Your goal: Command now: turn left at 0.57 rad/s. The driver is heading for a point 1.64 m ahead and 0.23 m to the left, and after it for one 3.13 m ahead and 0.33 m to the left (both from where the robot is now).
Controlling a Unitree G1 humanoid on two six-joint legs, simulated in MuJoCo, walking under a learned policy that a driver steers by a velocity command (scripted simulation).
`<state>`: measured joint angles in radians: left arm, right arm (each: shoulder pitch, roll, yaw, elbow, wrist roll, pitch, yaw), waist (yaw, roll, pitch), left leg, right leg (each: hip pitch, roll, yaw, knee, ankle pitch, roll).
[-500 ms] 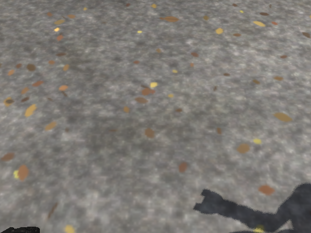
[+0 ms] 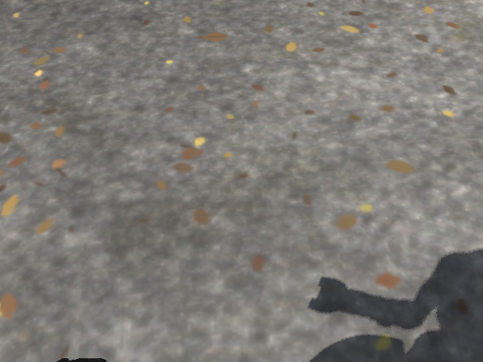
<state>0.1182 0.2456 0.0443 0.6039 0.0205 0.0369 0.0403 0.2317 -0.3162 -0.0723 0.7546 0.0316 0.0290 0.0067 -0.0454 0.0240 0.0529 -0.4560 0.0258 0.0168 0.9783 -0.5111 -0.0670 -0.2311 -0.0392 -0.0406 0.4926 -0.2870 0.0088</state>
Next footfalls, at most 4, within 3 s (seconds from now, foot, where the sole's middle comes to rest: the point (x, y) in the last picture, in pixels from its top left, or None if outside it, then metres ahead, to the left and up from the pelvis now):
0.22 left None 0.03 0.13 -0.77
0.76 right None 0.08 -0.07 -0.77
1.20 left None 0.16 0.15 -0.77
1.58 right None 0.12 -0.07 -0.77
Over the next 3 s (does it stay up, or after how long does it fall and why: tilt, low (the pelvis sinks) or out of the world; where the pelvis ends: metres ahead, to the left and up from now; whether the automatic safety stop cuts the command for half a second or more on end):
stays up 0.90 0.17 -0.02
